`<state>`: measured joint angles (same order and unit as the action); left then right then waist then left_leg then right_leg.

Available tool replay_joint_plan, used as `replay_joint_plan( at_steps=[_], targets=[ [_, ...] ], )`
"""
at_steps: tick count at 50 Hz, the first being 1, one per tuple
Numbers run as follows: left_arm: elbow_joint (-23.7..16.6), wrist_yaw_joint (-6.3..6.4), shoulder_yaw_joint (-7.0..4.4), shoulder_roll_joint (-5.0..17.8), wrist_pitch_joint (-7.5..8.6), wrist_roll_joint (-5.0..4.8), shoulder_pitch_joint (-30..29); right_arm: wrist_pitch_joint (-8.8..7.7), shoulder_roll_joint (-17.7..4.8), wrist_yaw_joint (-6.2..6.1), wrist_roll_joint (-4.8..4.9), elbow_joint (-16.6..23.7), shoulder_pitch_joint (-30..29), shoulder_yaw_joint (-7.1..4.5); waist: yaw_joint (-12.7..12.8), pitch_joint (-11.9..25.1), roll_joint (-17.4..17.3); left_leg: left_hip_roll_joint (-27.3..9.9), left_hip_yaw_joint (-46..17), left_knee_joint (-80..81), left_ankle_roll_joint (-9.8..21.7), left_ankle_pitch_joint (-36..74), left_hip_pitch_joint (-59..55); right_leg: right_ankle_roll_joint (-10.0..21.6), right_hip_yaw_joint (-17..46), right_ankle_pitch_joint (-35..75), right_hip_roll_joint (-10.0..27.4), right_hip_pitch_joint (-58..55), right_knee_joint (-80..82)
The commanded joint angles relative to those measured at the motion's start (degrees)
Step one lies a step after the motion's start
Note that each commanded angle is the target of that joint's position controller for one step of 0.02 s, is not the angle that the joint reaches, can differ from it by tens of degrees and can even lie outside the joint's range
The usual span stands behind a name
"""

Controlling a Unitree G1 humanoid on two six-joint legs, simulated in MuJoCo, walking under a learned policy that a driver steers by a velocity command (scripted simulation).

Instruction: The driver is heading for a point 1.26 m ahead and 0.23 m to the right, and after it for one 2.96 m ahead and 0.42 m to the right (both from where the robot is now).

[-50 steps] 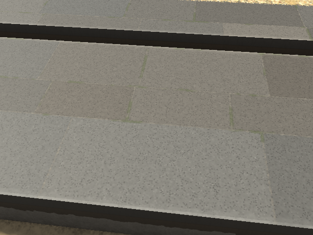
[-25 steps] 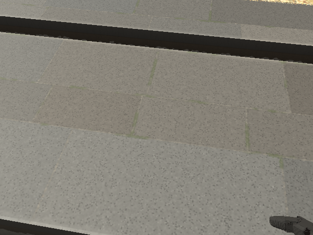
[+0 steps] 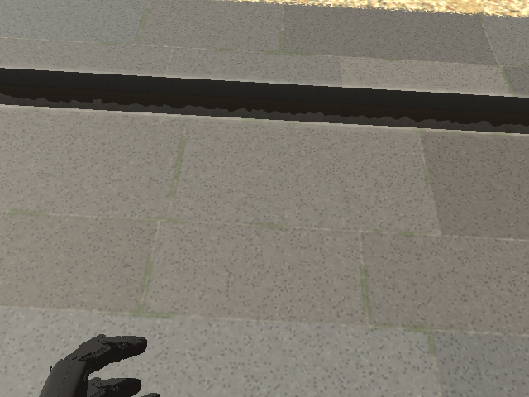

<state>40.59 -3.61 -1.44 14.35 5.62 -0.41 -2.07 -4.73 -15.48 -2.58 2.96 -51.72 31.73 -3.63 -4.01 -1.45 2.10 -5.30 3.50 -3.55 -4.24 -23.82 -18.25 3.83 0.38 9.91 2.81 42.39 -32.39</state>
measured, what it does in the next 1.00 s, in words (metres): walks ahead: right foot, then left foot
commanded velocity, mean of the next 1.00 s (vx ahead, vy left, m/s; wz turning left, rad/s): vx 0.44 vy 0.00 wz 0.00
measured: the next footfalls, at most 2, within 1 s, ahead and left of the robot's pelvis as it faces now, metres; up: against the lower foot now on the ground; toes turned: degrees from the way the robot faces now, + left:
right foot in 0.04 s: +0.29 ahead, -0.14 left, +0.00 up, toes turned -2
left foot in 0.68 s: +0.62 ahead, +0.10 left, +0.00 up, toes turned +2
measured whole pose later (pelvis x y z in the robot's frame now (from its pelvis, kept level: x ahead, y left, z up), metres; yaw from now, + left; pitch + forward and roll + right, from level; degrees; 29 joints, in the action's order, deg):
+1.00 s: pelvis +0.57 +0.00 +0.04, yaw +0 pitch +1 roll +1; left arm 49.7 -0.6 -1.1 16.2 3.5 -0.1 6.0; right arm -5.2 -14.0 1.3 -0.6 -51.1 14.9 -0.9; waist -2.6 -2.5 2.4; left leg 2.8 3.6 -16.1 3.2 -9.1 7.7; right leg -1.6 1.4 -5.7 4.5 31.9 -40.6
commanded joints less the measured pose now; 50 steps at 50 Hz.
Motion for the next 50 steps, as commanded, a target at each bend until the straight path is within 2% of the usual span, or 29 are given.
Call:
replay_joint_plan(
  at_steps=[1, 2, 3, 4, 5, 6, 7, 8, 9, 10, 11, 12, 14, 17, 20, 25, 29, 31, 33, 34, 35, 36, 37, 38, 39, 41, 44, 47, 50],
  targets=[
    [-3.16, 0.93, -2.52, 8.24, 1.23, -0.08, 2.61, 0.38, -12.80, 0.42, -2.07, 2.71, -4.14, -3.12, 8.90, 0.60, -14.22, -9.60, 3.35, -17.42, 8.87, 58.69, 9.97, 3.14, -4.32, -12.77, -3.92, -18.96, 4.67],
    [0.28, 1.19, -3.65, 10.68, 0.13, 0.11, 13.57, 1.62, -11.05, 0.72, -4.23, 1.94, -0.87, -2.11, 13.00, 11.33, -13.88, -7.29, 1.99, -33.01, 7.32, 59.83, 14.64, 4.64, -2.56, -14.10, -3.16, -37.32, 2.59],
    [2.63, 1.26, -5.38, 17.76, -0.15, 1.73, 26.04, 0.16, -0.19, 2.95, -3.55, 6.62, 5.55, 1.60, 11.05, 24.33, -1.41, -1.45, -0.90, -57.34, 3.55, 36.42, 49.75, 15.52, 20.32, -15.27, 12.56, -75.63, -3.41],
    [8.09, 0.89, -6.30, 19.63, -1.12, 0.64, 34.62, -1.11, 2.06, 3.92, -2.30, 5.97, 5.49, 3.08, 10.34, 39.61, 8.31, 7.75, -9.86, -70.68, 3.15, -6.39, 53.03, 17.92, 42.75, -30.12, 18.52, -78.90, 9.28],
    [6.57, 0.53, -4.84, 14.07, -0.98, 3.24, 31.04, -1.97, -4.44, 4.51, 0.42, 5.90, 0.60, 0.88, 11.82, 34.95, 1.45, 4.37, -16.64, -73.69, 6.87, -3.46, 56.60, 13.57, 41.08, -36.10, 17.15, -72.88, 12.66],
    [5.58, 0.47, -3.91, 11.67, -0.98, 3.08, 26.17, -2.28, -5.86, 4.35, 1.50, 7.06, -5.69, 0.83, 10.21, 24.25, 0.91, 1.35, -12.81, -70.29, 8.43, -0.04, 56.11, 11.88, 32.22, -35.34, 14.45, -60.66, 15.55],
    [5.20, 0.80, -3.33, 9.51, -0.90, 2.34, 20.18, -2.40, -5.67, 4.01, 0.46, 8.10, -9.20, 1.02, 7.75, 15.15, 1.49, -0.54, -9.94, -68.39, 8.60, 2.62, 56.02, 11.55, 26.27, -30.77, 12.59, -48.90, 17.96],
    [4.67, 1.43, -2.43, 6.52, 0.81, 2.29, 16.68, -2.38, -8.91, 4.12, 0.09, 6.97, -12.56, -0.77, 5.65, 10.87, 0.07, -2.91, -12.57, -64.73, 10.21, 10.29, 51.06, 8.22, 19.50, -21.54, 9.78, -38.25, 18.06],
    [6.33, 2.14, -2.66, 6.14, 1.21, 2.24, 18.23, -1.23, -6.55, 4.11, -0.26, 5.28, -11.71, -0.66, 4.89, 8.55, 5.48, -2.13, -10.81, -75.41, 9.13, 5.69, 49.28, 8.91, 19.48, -14.01, 10.07, -33.36, 19.05],
    [8.93, 2.04, -1.67, 3.37, 0.90, 1.54, 21.03, -0.47, -3.72, 4.29, -0.60, 4.50, -7.68, 0.18, 3.26, 7.35, 7.25, -1.41, -8.88, -85.30, 9.51, 2.89, 55.03, 9.56, 17.75, -17.13, 10.12, -33.27, 20.36],
    [8.50, 1.81, -1.22, 2.65, 1.09, 1.35, 19.33, 0.32, -3.22, 4.40, -0.40, 3.79, -6.36, 0.34, 1.29, 5.91, 5.33, -1.59, -9.85, -87.23, 10.10, 5.18, 55.94, 9.64, 14.92, -21.18, 9.40, -28.82, 22.03],
    [9.06, 1.82, -1.58, 4.06, 0.68, 0.27, 15.28, 0.98, -1.94, 3.97, -1.41, 5.61, -7.94, 1.23, -1.70, 3.42, 5.22, -2.54, -11.32, -82.65, 9.69, 10.84, 57.29, 8.30, 12.41, -25.75, 8.23, -23.17, 21.49],
    [8.62, 2.27, -1.91, 5.39, 0.13, 0.71, 14.99, 2.06, -0.73, 2.73, -3.79, 7.59, -13.54, 2.37, 0.20, 0.43, 3.69, -1.50, -7.94, -73.83, 6.75, 14.15, 58.76, 11.00, 8.81, -26.20, 7.21, -18.73, 24.94],
    [9.68, 2.83, -1.54, 6.87, 2.17, 1.49, 16.93, 1.13, -4.96, 2.17, -3.60, 6.91, -16.92, 1.07, 2.15, 1.77, 2.52, -2.72, -9.03, -65.11, 5.81, 23.04, 65.28, 13.01, 10.58, -18.71, 10.30, -27.43, 27.19],
    [12.18, 3.40, -1.13, 8.00, 0.96, 1.09, 21.75, 0.54, -3.76, 3.13, -3.49, 7.64, -24.29, 1.11, 6.39, 1.25, 0.50, -2.20, -6.03, -53.45, 5.68, 29.45, 68.14, 10.81, 7.54, -11.75, 11.12, -37.13, 27.16],
    [14.21, 3.49, -1.26, 9.70, -0.19, 0.13, 25.17, 0.27, -1.97, 4.82, -1.76, 8.95, -30.75, 1.20, 8.63, -3.83, 1.54, -0.25, -2.31, -35.36, 6.60, 30.25, 61.82, 8.75, 2.91, -12.47, 10.94, -41.81, 29.78],
    [14.62, 3.89, -1.63, 11.12, -2.10, -0.37, 25.89, -0.39, -2.67, 5.64, -1.70, 9.97, -34.20, 1.16, 9.31, -6.05, 0.94, 1.27, -1.89, -24.01, 6.55, 26.32, 58.17, 7.30, 2.80, -10.04, 12.41, -48.56, 27.18],
    [14.44, 3.36, -2.02, 11.90, -2.67, -0.29, 25.07, -1.08, -4.18, 5.83, -1.64, 9.42, -31.16, 0.56, 7.22, -4.23, 2.54, 2.92, -0.80, -22.13, 7.58, 22.87, 52.30, 6.69, 2.85, 1.45, 12.63, -51.14, 22.42],
    [13.52, 2.86, -2.18, 12.33, -3.03, -0.19, 22.41, -1.64, -8.34, 5.45, -1.87, 6.04, -19.34, -1.57, 0.54, 2.67, 2.73, 6.09, 1.19, -20.54, 9.97, 22.96, 36.63, 5.00, 0.54, 17.94, 9.12, -49.90, 7.53],
    [12.52, 3.02, -1.37, 10.27, -3.12, 0.69, 22.27, -1.76, -11.84, 4.94, -1.86, 3.97, -10.42, -2.86, -3.39, 10.21, 0.89, 1.06, -3.63, -24.24, 12.10, 23.81, 20.30, 3.13, -0.53, 10.73, 6.86, -40.66, -5.55],
    [10.19, 2.58, 0.77, 3.11, -2.07, 1.89, 27.76, -1.67, -19.17, 4.49, -3.21, 3.78, -4.68, -4.16, -1.05, 20.04, -13.54, -13.59, -26.52, -25.07, 20.35, 22.34, -1.89, -0.79, -1.58, -14.23, -2.48, -19.80, -27.05],
    [10.76, 2.62, 1.21, 1.93, -0.53, -0.02, 27.30, -1.76, -14.65, 4.37, -3.06, 3.24, -4.01, -2.92, -1.22, 24.11, -17.50, -19.45, -45.21, -14.01, 24.83, 12.24, -4.56, -1.79, 5.28, -43.37, -8.40, -9.30, -39.84],
    [9.41, 2.18, -0.29, 8.29, 0.83, -1.96, 21.07, -1.99, -10.88, 4.12, -2.49, 4.36, -8.74, -1.72, -1.71, 15.90, -12.13, -16.93, -37.66, -12.70, 21.15, 12.81, 3.80, -0.50, 9.23, -41.42, -4.72, -5.53, -44.07],
    [8.42, 2.13, -0.65, 9.48, 1.26, -2.79, 17.43, -1.92, -8.55, 3.74, -2.91, 5.73, -13.67, -0.86, -0.23, 9.92, -9.49, -14.97, -27.68, -13.17, 19.10, 23.15, 11.42, -0.14, 7.07, -36.82, -1.67, -5.10, -43.98],
    [8.59, 2.44, -0.78, 9.40, 1.11, -1.82, 16.37, -2.09, -6.48, 3.90, -3.23, 6.27, -16.83, 0.03, 1.62, 5.97, -5.85, -12.32, -20.07, -12.74, 17.74, 35.56, 19.17, -0.77, 5.68, -33.62, 0.30, -7.52, -40.90],
    [9.25, 3.09, -1.03, 8.20, 0.15, -0.82, 18.12, -2.67, -5.12, 4.11, -3.68, 6.44, -19.08, 0.84, 4.28, 5.13, -7.40, -8.88, -12.52, -11.23, 16.87, 46.50, 25.26, -2.08, 4.06, -30.55, 2.46, -13.49, -35.53],
    [9.02, 3.55, -0.50, 5.00, -1.40, -0.24, 18.19, -2.71, -7.46, 4.03, -3.59, 5.67, -20.07, 0.65, 6.17, 3.63, -6.37, -8.05, -7.80, -9.91, 18.50, 55.72, 29.33, -4.42, 1.42, -27.92, 2.34, -14.01, -26.22],
    [8.24, 3.14, 0.12, 3.83, -1.88, 0.56, 13.76, -1.60, -9.36, 3.50, -3.70, 4.93, -19.99, 0.19, 4.59, 4.69, -6.71, -5.02, -3.05, -9.62, 16.96, 53.35, 31.27, -5.91, -0.67, -15.92, 1.41, -19.17, -10.82],
    [7.98, 2.81, -0.38, 4.99, -2.38, 0.45, 11.82, -0.69, -9.02, 3.49, -3.21, 3.11, -17.99, 0.29, 3.13, 5.67, -7.15, -6.00, -4.26, -10.32, 16.52, 48.31, 27.49, -5.62, -0.03, -9.70, 0.36, -20.98, -3.65]
  ],
)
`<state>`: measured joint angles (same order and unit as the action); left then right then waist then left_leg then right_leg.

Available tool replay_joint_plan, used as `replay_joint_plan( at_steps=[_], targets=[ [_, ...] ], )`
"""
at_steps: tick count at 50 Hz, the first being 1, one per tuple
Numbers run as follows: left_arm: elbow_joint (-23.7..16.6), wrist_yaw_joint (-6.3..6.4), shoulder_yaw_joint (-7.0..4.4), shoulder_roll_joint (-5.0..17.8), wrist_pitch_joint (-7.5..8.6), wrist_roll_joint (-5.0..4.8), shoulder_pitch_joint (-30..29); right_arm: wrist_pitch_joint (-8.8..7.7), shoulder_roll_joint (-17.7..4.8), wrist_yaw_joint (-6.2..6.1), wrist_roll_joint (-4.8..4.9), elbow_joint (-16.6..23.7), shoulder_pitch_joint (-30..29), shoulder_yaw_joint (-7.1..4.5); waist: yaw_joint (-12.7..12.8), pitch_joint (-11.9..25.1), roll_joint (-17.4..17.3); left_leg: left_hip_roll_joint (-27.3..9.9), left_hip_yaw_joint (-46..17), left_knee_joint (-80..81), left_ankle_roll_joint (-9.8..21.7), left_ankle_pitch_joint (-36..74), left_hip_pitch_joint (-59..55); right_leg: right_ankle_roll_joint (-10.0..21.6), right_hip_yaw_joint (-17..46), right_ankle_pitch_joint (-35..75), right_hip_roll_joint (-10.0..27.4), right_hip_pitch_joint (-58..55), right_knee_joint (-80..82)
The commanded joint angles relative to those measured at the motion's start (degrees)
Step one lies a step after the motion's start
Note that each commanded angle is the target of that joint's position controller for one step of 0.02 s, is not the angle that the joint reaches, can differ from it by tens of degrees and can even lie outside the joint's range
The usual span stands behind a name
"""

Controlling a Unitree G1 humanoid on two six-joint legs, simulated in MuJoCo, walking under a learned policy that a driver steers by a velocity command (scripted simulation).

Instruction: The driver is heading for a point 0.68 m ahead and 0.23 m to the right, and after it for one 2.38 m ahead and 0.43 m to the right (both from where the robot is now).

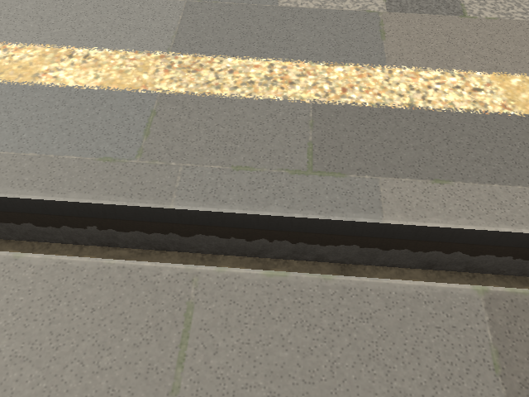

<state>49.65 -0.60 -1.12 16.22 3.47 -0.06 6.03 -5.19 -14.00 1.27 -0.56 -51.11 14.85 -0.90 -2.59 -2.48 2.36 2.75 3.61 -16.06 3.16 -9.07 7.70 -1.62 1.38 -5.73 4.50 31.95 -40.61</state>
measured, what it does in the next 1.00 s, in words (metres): walks ahead: right foot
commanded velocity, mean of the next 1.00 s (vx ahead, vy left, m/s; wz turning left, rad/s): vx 0.09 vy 0.00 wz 0.00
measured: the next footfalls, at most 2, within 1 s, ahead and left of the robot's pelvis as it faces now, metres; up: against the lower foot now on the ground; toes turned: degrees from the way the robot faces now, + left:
right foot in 0.10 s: +0.19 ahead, -0.13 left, +0.00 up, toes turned -1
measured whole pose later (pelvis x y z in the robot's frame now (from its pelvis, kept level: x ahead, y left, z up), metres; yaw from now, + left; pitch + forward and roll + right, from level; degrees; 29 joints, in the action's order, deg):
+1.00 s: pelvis +0.13 -0.05 -0.02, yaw +0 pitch +0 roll -1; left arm 61.5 -0.5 -4.2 12.6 3.4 -1.7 10.4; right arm -2.6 -13.1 -2.2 1.3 -64.5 26.4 -2.5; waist -1.2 0.4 -2.7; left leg -3.6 0.9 -29.7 -1.1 -27.2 1.9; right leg 3.7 -5.1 -18.5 -0.3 18.4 -35.5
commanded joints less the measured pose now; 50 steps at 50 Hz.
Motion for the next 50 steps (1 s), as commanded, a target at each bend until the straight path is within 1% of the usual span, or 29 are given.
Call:
replay_joint_plan(
  at_steps=[1, 2, 4, 5, 6, 7, 8, 9, 10, 11, 12, 14, 15, 17, 19, 26, 37, 38, 39, 40, 41, 42, 43, 44, 45, 47, 48, 49, 50],
  targets=[
    [-1.39, -0.29, -0.89, 3.46, -0.23, 0.09, 3.05, 0.11, -10.50, -0.35, 0.43, 1.91, -0.94, -2.51, 1.65, 6.42, -7.45, -14.65, -4.86, 1.07, 8.97, 32.14, 0.61, 0.44, -0.60, 5.31, -1.33, -10.73, 6.04],
    [-1.60, -0.31, -1.15, 4.06, -0.13, 0.39, 2.54, 0.41, -10.24, -0.42, 0.67, 1.61, -1.23, -2.48, 1.68, 6.04, -7.47, -14.97, -5.53, -0.41, 8.71, 30.51, 0.07, 1.15, -0.44, 4.50, -1.58, -10.91, 7.46],
    [-0.92, -0.24, -1.66, 4.43, 0.27, 0.89, 4.54, 1.16, -8.86, -0.74, 1.36, 0.89, -2.34, -2.16, 3.88, 6.07, -7.06, -13.82, -6.05, -5.15, 6.65, 23.53, 0.09, 3.01, -0.90, 8.08, -2.22, -15.62, 14.87],
    [-0.48, 0.12, -2.26, 6.33, 0.39, 1.43, 5.24, 1.30, -7.71, -0.92, 1.18, 0.18, -0.61, -1.83, 3.95, 6.29, -5.04, -11.33, -5.89, -8.21, 4.04, 18.17, 1.11, 4.12, 0.50, 17.39, -0.78, -19.92, 18.51],
    [-0.98, 0.88, -3.00, 10.00, 0.29, 1.82, 5.00, 1.03, -6.52, -1.05, -0.37, 0.15, 2.35, -1.43, 1.56, 8.35, -0.09, -7.44, -3.92, -12.34, 1.20, 7.08, 4.26, 5.76, 5.22, 35.82, 4.89, -25.61, 15.40],
    [-0.77, 1.50, -2.48, 9.03, -0.42, 1.87, 3.55, 0.88, -2.96, -1.18, -1.03, -1.65, 9.49, -0.45, -2.25, 11.34, 7.79, -4.15, -2.73, -15.36, -1.83, -9.41, 9.02, 11.91, 10.47, 40.94, 10.25, -31.04, 13.30],
    [-0.64, 1.45, -1.47, 4.10, -1.12, 1.03, 3.76, 1.59, -4.18, -1.80, -0.55, -2.26, 8.39, -0.54, 0.01, 11.66, 7.99, -3.82, -3.01, -16.80, -3.32, -14.84, 9.19, 14.54, 12.59, 33.26, 10.78, -29.34, 14.80],
    [0.04, 1.17, -1.10, 2.83, -1.52, 0.51, 3.10, 2.62, -5.47, -2.23, 0.13, -1.94, 6.50, -0.94, 0.00, 10.84, 7.28, -4.33, -3.38, -15.69, -3.41, -13.49, 9.69, 14.10, 13.36, 22.74, 9.82, -27.11, 16.31],
    [-0.15, 0.86, -1.22, 3.23, -1.87, 0.23, 1.61, 3.91, -6.08, -2.92, 0.36, -2.04, 5.17, -1.17, -0.02, 10.09, 6.24, -4.95, -3.90, -13.57, -3.21, -10.99, 8.60, 12.46, 13.55, 11.04, 8.54, -24.05, 17.89],
    [-0.83, 0.66, -1.16, 3.34, -1.91, 0.03, -1.04, 4.90, -6.94, -3.25, 0.13, -2.13, 4.47, -1.37, -0.18, 7.41, 4.80, -5.30, -4.17, -11.55, -2.96, -9.60, 8.10, 10.55, 11.62, 3.11, 6.81, -20.46, 18.86],
    [-0.83, 0.52, -1.25, 3.73, -1.70, 0.16, -2.20, 5.52, -7.33, -3.46, -0.10, -2.43, 3.88, -1.45, -0.23, 5.87, 3.81, -5.36, -4.34, -9.83, -2.84, -7.92, 6.16, 8.68, 9.62, 1.03, 4.90, -17.90, 18.78],
    [0.26, 0.57, -1.75, 4.71, -0.96, 0.04, -1.74, 5.67, -7.59, -3.86, -0.01, -3.41, 3.55, -1.54, 0.34, 6.22, 1.81, -5.58, -4.35, -8.53, -2.85, -4.63, 3.71, 6.80, 6.16, 6.49, 2.45, -18.11, 16.52],
    [0.81, 0.67, -1.84, 4.52, -0.69, -0.12, -1.10, 5.41, -7.56, -3.90, 0.01, -4.04, 3.87, -1.52, 0.72, 7.00, 0.62, -5.76, -4.40, -8.27, -2.88, -2.79, 3.38, 6.63, 5.03, 11.01, 1.86, -19.64, 15.09],
    [2.05, 0.90, -1.92, 3.83, -0.53, -0.27, 0.06, 4.97, -6.86, -3.79, 0.25, -5.20, 4.11, -1.33, 1.39, 8.45, -1.15, -6.00, -4.35, -8.25, -2.92, 0.65, 3.42, 7.02, 3.69, 18.01, 1.18, -22.91, 12.69],
    [2.95, 1.05, -2.11, 3.50, -0.82, -0.44, 0.20, 4.90, -6.06, -3.78, 0.39, -6.18, 3.95, -1.15, 1.72, 8.45, -2.15, -5.94, -4.08, -8.26, -3.01, 1.79, 3.82, 7.55, 3.14, 19.56, 0.86, -24.20, 11.82],
    [5.22, 1.67, -2.55, 2.38, -2.58, -0.29, -1.11, 5.25, -4.74, -4.04, 0.36, -9.17, 5.11, -0.61, 1.84, 3.78, -2.31, -5.56, -3.39, -6.98, -2.76, -2.48, 5.90, 6.81, 2.08, 10.57, -0.55, -22.47, 13.00],
    [8.84, 2.49, -2.81, 1.62, -3.84, -0.23, -0.53, 4.28, -2.73, -4.32, 0.29, -12.30, 8.35, -0.01, 2.23, 0.44, -2.09, -5.63, -3.12, -4.55, -2.55, -8.46, 8.57, 5.37, 1.62, 2.46, -1.63, -22.85, 14.96],
    [9.59, 2.56, -2.72, 1.19, -3.96, -0.24, 0.45, 4.30, -2.28, -4.34, 0.34, -12.92, 9.71, 0.05, 2.11, 1.22, -2.37, -5.47, -2.98, -3.71, -2.13, -13.66, 8.34, 5.27, 1.02, -4.56, -2.30, -23.06, 15.17],
    [9.88, 2.65, -2.92, 1.54, -4.11, -0.50, 0.73, 4.40, -2.90, -4.45, 0.62, -12.99, 9.93, -0.21, 2.16, -0.15, -3.26, -5.66, -3.65, -3.04, -1.07, -19.83, 9.34, 5.14, -0.04, -13.70, -3.51, -21.46, 14.41],
    [9.97, 2.68, -3.20, 2.02, -4.05, -0.74, 0.73, 4.45, -4.12, -4.62, 0.87, -12.35, 9.29, -0.63, 2.06, -1.89, -4.74, -6.54, -5.29, -2.32, 0.63, -26.13, 10.08, 5.03, -1.49, -22.22, -4.90, -18.40, 12.72],
    [9.57, 2.57, -3.31, 2.10, -3.67, -0.76, -0.58, 4.32, -4.91, -4.74, 1.06, -11.87, 9.91, -0.96, 1.25, -3.94, -5.64, -8.47, -8.23, -0.55, 2.53, -31.43, 9.93, 4.89, -2.23, -26.27, -5.70, -14.09, 10.81],
    [8.67, 2.24, -3.25, 1.49, -2.92, -0.87, -2.83, 3.93, -6.32, -4.79, 1.28, -11.85, 11.72, -1.51, -0.03, -5.77, -7.61, -12.12, -13.39, 2.49, 4.83, -35.10, 7.81, 4.51, -3.39, -24.88, -6.47, -9.03, 7.18],
    [7.79, 1.65, -3.12, 0.50, -2.01, -1.20, -4.71, 3.42, -8.52, -4.86, 1.63, -11.85, 11.76, -2.36, -0.42, -7.96, -11.19, -17.95, -20.33, 6.37, 7.57, -36.25, 5.32, 4.14, -5.52, -18.22, -6.54, -4.17, 1.48],
    [7.42, 1.07, -3.11, 0.19, -1.19, -1.13, -4.95, 2.90, -9.50, -4.86, 1.63, -11.86, 10.91, -2.96, -0.07, -9.72, -12.62, -22.20, -23.81, 7.16, 9.45, -33.83, 4.00, 4.50, -4.13, -15.57, -3.91, -0.79, -2.77],
    [7.29, 0.63, -3.15, 0.22, -0.43, -1.18, -4.47, 2.37, -8.21, -4.65, 1.47, -11.74, 10.86, -2.95, 0.26, -10.06, -12.01, -23.21, -23.95, 6.48, 9.97, -29.85, 1.67, 5.04, -3.42, -17.07, -2.45, 2.00, -5.08],
    [7.67, -0.07, -3.09, -0.58, 0.74, -1.94, -2.27, 1.81, -6.55, -3.85, 1.80, -11.20, 9.73, -2.90, 1.93, -9.91, -10.68, -21.07, -19.21, 3.27, 8.10, -22.63, 0.75, 5.75, -4.25, -19.10, -1.71, -0.60, -0.11],
    [9.04, -0.24, -3.20, -1.05, 0.97, -2.10, 1.16, 1.89, -5.99, -3.46, 2.17, -10.73, 7.89, -2.73, 4.11, -8.85, -9.97, -18.32, -14.90, 0.76, 6.53, -19.10, 4.78, 5.77, -6.72, -16.00, -3.37, -9.48, 5.91],
    [11.39, -0.08, -4.08, -0.06, 0.95, -1.91, 7.12, 1.80, -6.31, -3.13, 2.04, -10.27, 7.12, -2.72, 6.48, -6.12, -9.24, -15.04, -11.47, -3.71, 5.22, -9.75, 9.72, 5.57, -9.16, -12.01, -6.85, -21.01, 8.48],
    [13.48, 0.21, -5.33, 2.19, 0.81, -1.66, 14.51, 1.48, -6.73, -2.98, 1.85, -9.80, 6.08, -2.68, 9.67, -2.33, -6.16, -11.77, -7.27, -13.89, 3.27, 2.92, 14.17, 6.54, -5.70, -9.16, -5.84, -31.30, 10.44]
  ],
)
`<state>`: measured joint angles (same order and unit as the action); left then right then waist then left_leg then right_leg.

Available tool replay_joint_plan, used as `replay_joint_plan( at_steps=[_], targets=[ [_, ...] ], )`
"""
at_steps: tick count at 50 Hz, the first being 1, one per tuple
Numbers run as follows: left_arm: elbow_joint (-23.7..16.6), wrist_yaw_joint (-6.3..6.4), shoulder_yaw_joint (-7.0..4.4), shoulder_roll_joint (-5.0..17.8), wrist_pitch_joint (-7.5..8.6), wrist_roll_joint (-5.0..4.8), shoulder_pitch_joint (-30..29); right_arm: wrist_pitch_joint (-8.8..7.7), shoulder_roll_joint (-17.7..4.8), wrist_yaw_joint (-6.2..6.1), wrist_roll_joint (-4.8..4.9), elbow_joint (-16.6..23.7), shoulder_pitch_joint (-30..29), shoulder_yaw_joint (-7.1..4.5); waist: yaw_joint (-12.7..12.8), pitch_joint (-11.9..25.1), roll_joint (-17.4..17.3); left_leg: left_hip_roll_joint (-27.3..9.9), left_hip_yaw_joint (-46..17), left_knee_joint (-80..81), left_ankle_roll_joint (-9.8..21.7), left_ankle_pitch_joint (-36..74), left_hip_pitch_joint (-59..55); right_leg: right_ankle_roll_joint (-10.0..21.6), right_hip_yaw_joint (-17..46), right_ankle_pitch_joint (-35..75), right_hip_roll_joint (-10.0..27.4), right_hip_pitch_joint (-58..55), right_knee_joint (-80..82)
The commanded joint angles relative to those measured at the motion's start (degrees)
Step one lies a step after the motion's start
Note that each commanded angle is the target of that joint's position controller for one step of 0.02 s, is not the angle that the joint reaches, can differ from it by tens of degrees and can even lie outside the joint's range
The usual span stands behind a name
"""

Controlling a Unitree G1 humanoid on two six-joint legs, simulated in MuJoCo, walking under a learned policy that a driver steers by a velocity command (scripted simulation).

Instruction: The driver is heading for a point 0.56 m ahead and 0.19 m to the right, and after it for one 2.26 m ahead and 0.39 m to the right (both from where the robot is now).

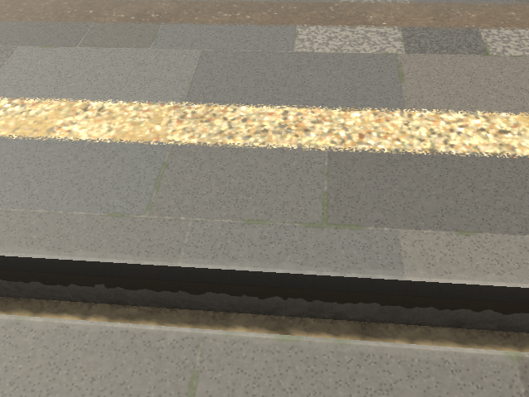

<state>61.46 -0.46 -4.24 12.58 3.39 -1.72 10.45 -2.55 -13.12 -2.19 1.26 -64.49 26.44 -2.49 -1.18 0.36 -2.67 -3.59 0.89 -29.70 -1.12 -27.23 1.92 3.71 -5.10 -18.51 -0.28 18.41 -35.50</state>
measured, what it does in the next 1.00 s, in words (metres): walks ahead, turning right: left foot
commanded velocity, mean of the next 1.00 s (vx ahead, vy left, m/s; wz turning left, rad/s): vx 0.46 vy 0.00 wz -0.24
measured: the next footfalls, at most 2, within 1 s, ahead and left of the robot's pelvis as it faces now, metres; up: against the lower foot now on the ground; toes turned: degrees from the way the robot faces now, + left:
left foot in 0.52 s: +0.42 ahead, +0.16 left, +0.00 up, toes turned +0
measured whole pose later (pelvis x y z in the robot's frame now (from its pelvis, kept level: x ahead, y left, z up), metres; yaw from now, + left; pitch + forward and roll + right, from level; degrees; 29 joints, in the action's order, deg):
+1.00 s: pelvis +0.47 +0.03 +0.00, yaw -16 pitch +1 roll +3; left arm 45.9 -2.2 -5.1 13.8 1.2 -0.7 5.4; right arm -4.6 -14.2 -2.0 -0.4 -58.8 15.9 -4.8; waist -2.7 -0.4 1.0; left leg -0.7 16.5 -18.8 -1.2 -21.5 -3.0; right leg 4.4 -2.8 -6.2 5.4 33.2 -44.2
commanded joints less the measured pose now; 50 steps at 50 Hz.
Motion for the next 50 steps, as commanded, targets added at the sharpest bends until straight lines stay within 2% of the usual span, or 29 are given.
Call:
replay_joint_plan(
  at_steps=[1, 2, 3, 4, 5, 8, 10, 13, 18, 21, 23, 24, 25, 26, 27, 28, 29, 30, 31, 32, 34, 36, 38, 40, 42, 43, 46, 48, 50],
  targets=[
    [2.51, 0.64, -3.63, 11.43, 0.99, 0.30, 17.59, -1.66, -4.45, 0.51, -0.18, 5.46, -6.21, -0.20, 10.13, -1.28, 13.29, 2.18, 3.09, -21.46, 2.50, 20.80, 31.52, 7.38, 22.27, -2.23, 11.04, -27.57, 14.81],
    [3.30, 0.15, -2.83, 11.71, 1.45, 0.75, 22.58, -2.60, -1.07, 0.43, -0.22, 7.13, -5.98, 0.60, 10.06, 4.45, 20.44, 6.74, -1.37, -38.46, 1.29, -3.20, 39.06, 14.12, 45.42, -4.43, 21.56, -32.25, 24.87],
    [2.06, 0.20, -1.20, 8.05, 2.17, 1.07, 17.06, -3.29, -3.43, 1.02, 0.89, 8.12, -8.67, -0.30, 7.19, 0.66, 12.31, 2.84, -6.49, -47.65, 2.81, -2.27, 43.48, 13.71, 44.46, -7.47, 22.99, -27.62, 24.61],
    [0.30, 0.04, -0.30, 5.82, 2.42, 1.18, 12.47, -3.58, -4.30, 1.55, 1.38, 8.65, -10.15, -0.63, 5.59, -2.40, 8.64, 0.01, -5.79, -49.97, 4.33, 2.14, 44.79, 11.69, 36.74, -8.01, 21.12, -22.91, 24.40],
    [-0.70, -0.28, 0.38, 4.90, 2.39, 1.45, 9.39, -3.79, -4.40, 1.66, 1.21, 8.61, -10.62, -1.03, 3.90, -3.91, 5.34, -2.44, -5.07, -47.56, 5.32, 7.46, 44.32, 9.70, 30.21, -7.65, 18.63, -19.05, 25.67],
    [-0.99, -0.22, 1.35, 3.22, 1.85, 2.37, 9.31, -2.31, -4.12, 1.78, 0.48, 7.74, -8.77, -2.11, 1.40, -5.76, 6.81, -4.99, -2.96, -39.11, 4.64, 13.98, 37.39, 6.94, 17.09, 1.59, 12.85, -10.97, 28.28],
    [-0.56, 0.64, 1.30, 4.73, 1.74, 2.59, 11.83, -1.65, -3.52, 1.70, 0.02, 9.04, -12.05, -2.27, 1.67, -6.75, 5.90, -4.88, -1.52, -34.10, 2.96, 16.96, 39.08, 7.77, 14.35, 7.26, 12.40, -10.51, 29.50],
    [-1.36, 1.63, 0.97, 6.76, 1.67, 2.60, 13.50, -1.75, -1.85, 1.72, -0.24, 12.47, -20.55, -1.61, 3.04, -7.45, 5.38, -4.66, -1.51, -21.48, 1.69, 22.71, 41.44, 8.06, 12.45, 11.86, 13.05, -12.00, 30.14],
    [-1.51, 2.02, 0.20, 7.51, 0.89, 1.20, 17.24, -2.05, -1.93, 3.14, 0.14, 15.38, -29.89, -0.81, 5.09, -9.08, 5.98, -2.67, -0.14, -9.10, 2.09, 28.67, 39.71, 7.35, 8.61, 14.41, 14.13, -15.33, 30.34],
    [-1.49, 1.91, 0.00, 7.11, 0.28, 0.68, 17.69, -2.38, -2.55, 4.23, 0.27, 17.26, -33.05, -0.78, 4.29, -10.05, 5.72, -1.92, -1.29, -4.57, 3.34, 27.45, 36.64, 6.57, 9.02, 16.06, 15.56, -17.52, 28.12],
    [-2.58, 1.98, -0.60, 8.65, -0.23, 0.51, 15.69, -2.81, -4.67, 4.57, 0.35, 17.21, -30.26, -1.55, 2.08, -7.87, 7.01, -0.22, -0.98, -1.55, 3.95, 23.68, 30.10, 5.76, 9.88, 21.30, 15.83, -19.12, 24.87],
    [-3.02, 2.01, -0.81, 9.35, -0.42, 0.53, 14.72, -3.08, -6.49, 4.52, 0.47, 16.54, -26.17, -2.47, -0.66, -4.96, 8.02, 1.74, 0.13, -0.96, 4.47, 21.66, 23.54, 5.12, 9.70, 30.63, 15.37, -19.48, 19.50],
    [-3.42, 1.95, -0.68, 9.29, -0.71, 0.74, 13.66, -3.25, -9.04, 4.19, 0.54, 13.87, -16.83, -4.00, -5.11, 0.67, 8.14, 3.78, 1.65, -0.89, 5.38, 20.15, 11.43, 3.54, 7.67, 37.45, 12.51, -16.93, 8.39],
    [-4.60, 1.66, 0.20, 7.26, -0.82, 1.16, 13.30, -3.35, -13.39, 3.60, -0.10, 11.35, -5.34, -5.52, -9.53, 9.37, 5.60, -3.39, -6.15, -2.38, 8.10, 16.75, -6.60, 0.87, 5.39, 28.86, 8.84, -6.10, -9.21],
    [-5.00, 1.33, 2.05, -1.65, 0.10, 1.29, 21.03, -3.36, -18.11, 3.59, -0.97, 9.71, 0.65, -6.44, -5.22, 18.58, -10.52, -17.82, -33.17, 5.28, 15.22, 0.07, -24.43, -2.81, 4.66, -4.98, -1.67, 14.01, -30.72],
    [-4.46, 1.13, 1.62, 0.52, 1.51, -0.84, 20.75, -3.59, -13.67, 3.96, -1.12, 9.86, 0.01, -4.99, -6.12, 21.09, -13.34, -19.88, -46.41, 15.06, 16.31, -8.39, -23.52, -2.12, 13.18, -13.39, -1.73, 19.86, -41.14],
    [-6.34, 1.04, 0.49, 4.35, 2.11, -2.20, 15.52, -3.73, -9.70, 4.03, -0.60, 10.23, -5.34, -3.91, -5.18, 11.66, -9.83, -18.64, -37.86, 15.56, 13.42, -8.31, -16.47, -1.27, 12.80, -9.46, 1.29, 25.15, -45.15],
    [-7.41, 1.43, 0.16, 5.55, 2.28, -2.00, 11.88, -3.82, -7.00, 3.97, -0.75, 11.13, -10.30, -3.13, -3.88, 6.34, -5.72, -17.44, -28.84, 15.77, 11.66, -1.23, -7.75, -0.65, 11.21, -4.21, 4.38, 24.42, -44.37],
    [-7.79, 1.90, -0.43, 5.70, 2.08, -1.12, 10.28, -4.11, -5.47, 4.03, -1.60, 11.33, -14.71, -2.76, -1.81, 3.44, -3.10, -15.44, -22.04, 17.02, 10.49, 6.41, 0.76, -0.31, 11.36, 0.51, 6.75, 20.64, -40.70],
    [-7.51, 1.94, -0.90, 4.98, 1.16, -0.69, 11.47, -4.41, -3.61, 4.09, -2.29, 10.96, -16.91, -2.30, 0.37, 2.32, -3.63, -13.24, -15.95, 18.14, 9.54, 11.47, 5.80, 0.06, 12.16, 2.66, 8.49, 16.51, -37.82],
    [-7.75, 1.70, -1.22, 3.29, -0.72, -1.02, 12.94, -4.76, -2.62, 3.88, -2.09, 9.99, -17.28, -2.12, 2.09, 0.90, -3.74, -12.08, -9.62, 20.45, 9.61, 15.31, 9.66, 0.44, 12.11, 3.03, 9.45, 13.29, -34.01],
    [-9.43, 2.50, -1.75, 4.41, -1.69, -0.47, 9.60, -5.13, -4.47, 2.83, -2.46, 9.72, -17.57, -2.45, 2.70, -1.89, -2.46, -12.52, -5.34, 22.27, 10.34, 20.88, 11.65, 0.06, 12.19, 5.73, 9.78, 15.12, -29.74],
    [-10.91, 2.34, -1.81, 4.35, -1.87, 0.01, 6.32, -5.02, -6.26, 1.98, -2.66, 9.26, -15.99, -2.93, 2.35, -3.31, -0.80, -12.55, -2.37, 23.08, 10.58, 23.21, 9.89, -0.45, 12.88, 11.10, 9.48, 18.94, -23.79],
    [-11.81, 1.47, -1.71, 4.15, -1.57, 0.31, 3.80, -4.64, -7.30, 1.31, -2.70, 9.08, -14.85, -3.18, 1.82, -3.85, -0.31, -12.09, 1.01, 23.27, 10.23, 24.75, 7.83, -0.78, 12.13, 16.79, 9.01, 20.42, -17.57],
    [-14.36, -0.29, -1.43, 3.79, -0.85, 0.67, -2.48, -4.22, -8.45, 0.28, -2.66, 9.20, -14.69, -3.20, 0.40, -4.45, 0.58, -10.81, 5.70, 23.33, 9.22, 28.39, 7.20, -0.86, 9.12, 22.30, 8.21, 19.46, -10.08],
    [-14.99, -0.92, -1.36, 3.32, -0.97, 1.19, -3.42, -3.96, -9.59, 0.24, -3.21, 8.82, -13.05, -3.66, -0.32, -2.53, 0.66, -10.77, 7.59, 21.44, 9.97, 31.73, 7.02, -1.66, 5.88, 22.89, 7.73, 16.27, -13.80],
    [-17.36, -1.49, -1.32, 4.23, -1.43, 0.97, -6.49, -3.49, -9.56, 0.02, -2.16, 8.33, -12.22, -3.70, -0.79, -5.55, 0.51, -10.39, 11.05, 20.16, 10.47, 34.89, 6.60, -0.79, 3.40, 20.48, 7.27, 14.86, -10.57],
    [-19.06, -1.80, -1.57, 5.05, -1.70, 1.28, -7.22, -2.56, -11.10, -0.02, -1.39, 7.94, -10.90, -4.23, -0.51, -5.25, 0.05, -12.60, 11.07, 15.65, 10.39, 42.95, 1.15, 0.24, 1.20, 12.20, 5.90, 14.88, -10.48],
    [-20.03, -2.24, -2.76, 7.34, -1.73, 0.90, -3.88, -1.72, -13.24, -0.38, -0.97, 8.54, -12.73, -4.81, 2.93, -2.68, -1.92, -13.28, 12.10, 5.24, 9.17, 65.01, -1.92, 2.64, -2.33, 5.14, 1.58, 9.17, -8.35]
  ],
)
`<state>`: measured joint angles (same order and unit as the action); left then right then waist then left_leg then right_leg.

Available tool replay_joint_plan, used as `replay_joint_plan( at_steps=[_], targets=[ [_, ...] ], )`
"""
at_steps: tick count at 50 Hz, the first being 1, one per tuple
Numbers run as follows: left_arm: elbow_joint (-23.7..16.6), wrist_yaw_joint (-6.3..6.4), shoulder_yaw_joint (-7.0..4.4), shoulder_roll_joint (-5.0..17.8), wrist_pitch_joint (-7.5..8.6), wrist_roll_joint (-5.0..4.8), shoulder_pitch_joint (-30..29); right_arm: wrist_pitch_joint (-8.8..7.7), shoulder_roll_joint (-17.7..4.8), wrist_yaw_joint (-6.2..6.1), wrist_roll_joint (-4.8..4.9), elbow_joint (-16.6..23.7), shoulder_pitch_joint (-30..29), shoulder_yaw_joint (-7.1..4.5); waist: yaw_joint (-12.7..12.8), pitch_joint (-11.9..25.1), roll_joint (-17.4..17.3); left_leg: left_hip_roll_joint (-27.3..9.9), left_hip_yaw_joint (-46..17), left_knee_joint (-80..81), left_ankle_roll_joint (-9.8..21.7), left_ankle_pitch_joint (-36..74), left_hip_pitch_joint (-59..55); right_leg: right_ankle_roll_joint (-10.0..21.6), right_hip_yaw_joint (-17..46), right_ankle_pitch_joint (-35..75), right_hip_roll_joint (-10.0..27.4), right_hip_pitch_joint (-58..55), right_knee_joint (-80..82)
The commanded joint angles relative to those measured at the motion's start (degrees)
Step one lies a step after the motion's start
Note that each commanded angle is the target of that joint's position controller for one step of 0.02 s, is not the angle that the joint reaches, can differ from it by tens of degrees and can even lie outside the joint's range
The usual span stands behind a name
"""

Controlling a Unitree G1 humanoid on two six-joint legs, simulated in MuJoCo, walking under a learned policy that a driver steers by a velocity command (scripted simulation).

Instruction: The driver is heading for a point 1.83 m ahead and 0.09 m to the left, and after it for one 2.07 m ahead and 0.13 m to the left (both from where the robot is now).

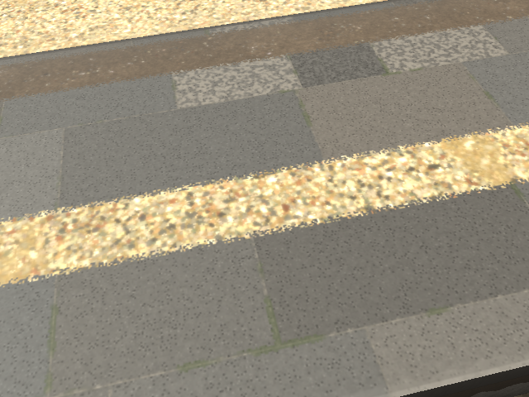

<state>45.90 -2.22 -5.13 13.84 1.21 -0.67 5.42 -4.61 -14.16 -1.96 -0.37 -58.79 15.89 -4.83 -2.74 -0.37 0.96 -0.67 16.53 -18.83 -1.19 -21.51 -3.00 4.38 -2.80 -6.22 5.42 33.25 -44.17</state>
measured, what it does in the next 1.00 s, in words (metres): walks ahead, turning right: right foot, then left foot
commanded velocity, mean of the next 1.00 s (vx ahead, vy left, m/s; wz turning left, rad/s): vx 0.11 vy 0.00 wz -0.36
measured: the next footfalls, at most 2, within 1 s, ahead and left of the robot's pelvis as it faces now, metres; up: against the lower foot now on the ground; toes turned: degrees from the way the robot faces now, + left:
right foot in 0.04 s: +0.14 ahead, -0.10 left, +0.00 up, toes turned -5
left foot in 0.66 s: +0.49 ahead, +0.07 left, +0.00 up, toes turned -27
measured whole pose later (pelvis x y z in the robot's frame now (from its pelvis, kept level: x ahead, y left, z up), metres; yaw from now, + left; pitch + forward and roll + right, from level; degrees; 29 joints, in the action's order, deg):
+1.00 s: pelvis +0.36 +0.04 +0.02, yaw -21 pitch +0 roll -2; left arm 45.4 4.2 -5.7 17.9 -1.6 -0.6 6.5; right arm -3.9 -13.0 -2.2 0.9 -49.6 9.3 -2.8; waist -2.2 -4.2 3.5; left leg 3.1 -4.7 -16.7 3.6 -1.9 14.9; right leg -3.3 7.9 -18.1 -0.2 24.8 -64.1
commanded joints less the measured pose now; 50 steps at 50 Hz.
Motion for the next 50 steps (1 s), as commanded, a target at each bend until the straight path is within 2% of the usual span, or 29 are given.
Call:
replay_joint_plan(
  at_steps=[1, 2, 3, 4, 5, 6, 8, 10, 12, 13, 14, 16, 21, 25, 26, 27, 29, 32, 34, 35, 36, 37, 38, 39, 41, 43, 44, 48, 50],
  targets=[
    [-3.45, -0.77, -3.04, 8.09, 0.65, -0.34, 7.62, 0.98, -12.57, -0.90, 0.83, 3.33, -3.95, -2.48, 8.43, 1.28, -5.79, -15.25, -3.10, -16.24, 8.15, 67.67, 2.50, 3.68, -5.80, -5.98, -7.03, -12.50, 4.81],
    [-1.25, -0.40, -4.99, 12.07, 1.00, -0.45, 16.72, 1.54, -12.02, -1.27, 1.52, 3.78, -4.95, -2.18, 13.03, 5.85, -4.18, -12.71, -2.95, -32.04, 5.65, 59.31, 8.02, 5.89, -2.45, 2.94, -7.74, -25.56, 13.64],
    [-0.51, 0.20, -6.27, 18.90, 1.40, -0.98, 16.52, 1.33, -5.35, -0.85, -0.92, 5.42, -0.77, -0.76, 6.66, 7.12, 14.12, -4.36, -2.94, -52.50, 1.97, 5.65, 28.31, 11.83, 17.57, 22.47, 5.78, -39.07, 14.42],
    [-4.25, -0.60, -4.87, 17.80, 2.76, -0.13, 14.47, -0.79, -3.48, 0.72, -1.56, 6.60, 2.79, -0.04, 3.72, 15.89, 15.67, 4.12, -16.20, -64.61, 0.29, -17.64, 43.41, 23.39, 43.91, 27.75, 14.08, -49.57, 19.36],
    [-4.49, -1.47, -3.12, 13.09, 3.30, -0.33, 14.66, -2.09, -9.84, 1.56, 1.20, 8.75, -4.45, -1.82, 6.35, 13.58, 5.43, 1.75, -21.96, -65.34, 1.26, -13.35, 45.96, 21.94, 37.75, 35.56, 12.61, -45.32, 22.23],
    [-4.90, -1.54, -2.78, 11.71, 3.29, -0.81, 11.03, -2.01, -9.57, 1.67, 2.36, 10.25, -6.43, -1.96, 4.47, 8.89, 2.91, -0.31, -21.04, -61.83, 1.49, -8.61, 45.76, 19.40, 29.53, 32.81, 10.50, -38.46, 22.45],
    [-6.61, -0.58, -1.63, 8.96, 2.91, -1.41, 6.07, -0.06, -10.10, 0.61, 0.68, 10.10, -5.29, -2.60, 1.86, 6.44, -0.10, -3.92, -21.53, -55.27, 0.16, -3.33, 41.08, 15.60, 22.56, 33.75, 8.51, -28.94, 23.15],
    [-7.95, 0.87, -1.31, 9.56, 2.09, -0.31, 3.58, 1.71, -7.91, 0.71, -0.07, 11.15, -4.49, -2.31, -0.29, 7.76, -2.70, -4.58, -21.60, -49.57, -0.46, -1.41, 37.25, 14.48, 21.33, 36.83, 7.09, -25.04, 23.50],
    [-7.67, 2.41, -1.78, 10.77, 1.45, 0.19, 4.93, 2.08, -4.77, 0.43, -0.98, 12.66, -5.69, -1.15, 0.00, 9.42, -0.90, -2.63, -20.06, -46.84, -1.64, 2.15, 35.82, 13.92, 17.16, 50.44, 5.62, -24.33, 21.36],
    [-9.06, 2.73, -1.89, 11.96, 1.36, 1.42, 6.03, 1.76, -6.32, 1.25, -1.06, 12.68, -4.17, -1.27, 0.80, 13.18, -2.04, -1.88, -19.91, -49.44, -1.29, 8.60, 34.90, 13.79, 17.71, 51.60, 6.34, -26.85, 20.10],
    [-9.55, 3.02, -1.72, 11.76, 1.05, 1.22, 5.79, 1.83, -6.81, 1.58, -0.88, 13.10, -4.87, -1.47, 0.76, 13.06, -1.26, -1.78, -20.24, -49.54, -1.35, 10.29, 36.05, 13.31, 17.42, 50.54, 5.92, -27.04, 19.52],
    [-6.28, 3.72, -1.61, 11.40, 2.57, -1.10, 15.11, 1.76, -9.96, 1.42, 2.44, 16.59, -12.97, -2.82, 3.95, 6.11, 4.40, -2.13, -24.22, -48.05, -1.15, 6.31, 48.82, 12.19, 22.79, 24.51, 6.45, -34.37, 23.96],
    [-3.67, 6.27, -1.67, 11.95, 2.61, -1.26, 21.70, 1.63, -9.38, 1.71, 1.62, 21.71, -23.16, -2.08, 6.05, -1.21, 6.83, -2.30, -25.70, -40.40, -1.80, 5.67, 63.59, 11.41, 29.73, 6.82, 8.66, -41.95, 27.04],
    [-5.44, 7.30, -1.05, 11.77, -0.16, -1.74, 17.18, 2.34, -6.57, 2.36, 0.93, 23.02, -19.73, -0.76, 3.52, 1.08, 6.50, -1.23, -25.97, -31.97, -4.50, 13.48, 54.13, 9.30, 27.33, 17.94, 6.37, -34.96, 24.18],
    [-6.87, 7.11, -0.65, 11.75, -2.22, -2.39, 13.26, 2.87, -2.72, 2.90, 0.14, 23.14, -20.08, 0.89, 2.75, 0.81, 3.71, 2.14, -18.64, -22.55, -4.52, 17.44, 43.99, 7.30, 19.92, 17.28, 0.92, -24.90, 23.89],
    [-7.30, 7.10, -0.72, 12.29, -2.86, -2.35, 14.25, 2.50, -1.23, 3.71, -0.24, 23.44, -21.80, 1.65, 5.10, 2.44, 4.89, 2.86, -18.38, -20.42, -3.57, 25.03, 34.94, 5.56, 21.49, 15.98, 1.76, -20.78, 23.64],
    [-8.41, 7.02, -0.89, 13.56, -2.91, -1.84, 13.56, 2.43, -2.24, 4.72, 0.42, 22.96, -19.61, 1.21, 4.95, 2.77, 7.09, 5.19, -16.41, -20.56, -2.28, 24.21, 26.48, 4.52, 22.19, 15.15, 1.08, -15.87, 22.08],
    [-9.19, 7.33, -0.24, 11.57, -3.04, -3.19, 10.67, 1.97, -6.73, 4.15, 0.81, 22.23, -13.38, -0.11, 1.52, 2.34, 11.44, 1.62, -19.84, -6.98, -0.47, 23.86, 23.42, 1.49, 25.64, 14.66, 2.36, -25.18, 16.57],
    [-5.81, 5.96, 1.19, 6.26, -1.86, 0.02, 17.82, -0.08, -8.87, 3.73, -1.98, 18.90, -5.01, -0.09, 1.17, 12.22, 3.73, -7.33, -24.64, -4.60, 4.04, 38.51, 1.38, -0.91, 21.70, 3.86, -2.04, -23.53, 5.65],
    [-4.71, 5.42, 2.43, 0.68, -2.41, 0.68, 29.32, 0.61, -10.44, 3.68, -1.57, 14.93, -0.17, -0.69, 5.80, 19.22, -14.19, -19.05, -41.53, -7.55, 14.77, 49.39, -13.62, -4.73, 20.40, -28.56, -8.93, -10.90, -5.25],
    [-3.50, 5.95, 2.31, 3.11, -3.07, 0.32, 28.82, 0.81, -6.07, 4.30, 0.83, 13.24, -1.80, 0.53, 6.28, 17.21, -14.10, -21.67, -54.00, -0.71, 16.07, 26.82, -5.26, -7.41, 20.73, -30.41, -5.86, -9.82, -7.37],
    [-3.57, 6.48, 1.61, 6.10, -3.87, -0.10, 20.78, 0.64, -1.98, 4.43, 0.14, 13.90, -6.57, 2.21, 4.63, 9.80, -8.87, -17.88, -50.63, 2.05, 13.66, 16.59, 2.14, -8.02, 20.22, -27.60, -3.87, -9.53, -5.34],
    [-3.32, 7.15, 0.65, 8.08, -4.60, -0.12, 15.75, 0.48, -3.04, 3.64, -2.03, 15.52, -12.80, 2.14, 3.88, 7.76, -5.97, -16.75, -47.54, 3.13, 11.85, 14.41, 7.03, -7.50, 18.61, -20.82, -1.14, -11.28, -1.93],
    [-4.07, 7.62, 0.33, 8.61, -5.12, 1.17, 12.45, 0.88, -4.59, 3.01, -1.42, 15.37, -14.46, 1.85, 3.53, 6.38, -6.78, -15.29, -45.32, 4.47, 11.43, 14.57, 10.35, -7.55, 16.72, -18.24, -0.86, -13.34, 0.66],
    [-1.41, 7.45, 0.37, 6.27, -4.76, 1.63, 14.35, 1.52, -7.44, 1.72, -1.75, 14.70, -15.68, 0.97, 5.24, 8.15, -8.36, -10.72, -35.95, 6.94, 11.48, 20.18, 16.19, -9.05, 11.99, -13.22, -3.62, -23.10, -1.75],
    [-1.94, 6.95, -1.03, 8.65, -3.78, 0.58, 9.12, 0.38, -8.50, 0.40, -0.26, 12.93, -10.09, 0.09, 1.62, 6.37, -6.03, -12.55, -37.73, 6.95, 14.01, 23.46, 12.07, -9.18, 12.25, -10.87, -4.15, -16.64, -13.42],
    [-1.83, 6.91, -1.69, 9.94, -3.48, -0.27, 9.49, -0.21, -10.37, 0.24, 0.57, 12.38, -9.12, -0.40, 2.73, 4.45, -6.88, -13.80, -39.29, 7.60, 14.41, 19.14, 11.23, -8.21, 13.17, -12.60, -3.48, -11.94, -16.88],
    [-3.20, 6.58, -2.06, 8.68, -2.23, 0.40, 3.42, -0.05, -8.52, -0.66, 1.49, 12.01, -6.18, -0.43, 1.31, 3.48, -5.91, -13.29, -39.08, 7.48, 15.34, 22.30, 6.56, -7.36, 12.82, -11.64, -4.07, -3.50, -22.91],
    [-3.03, 6.28, -2.57, 9.27, -1.41, -0.64, 1.80, 0.15, -10.41, -1.26, 2.06, 10.62, -1.55, -0.86, 0.56, 3.36, -7.15, -12.08, -38.50, 8.29, 16.33, 19.36, 4.85, -7.78, 10.76, -11.99, -5.36, -0.62, -24.83]
  ],
)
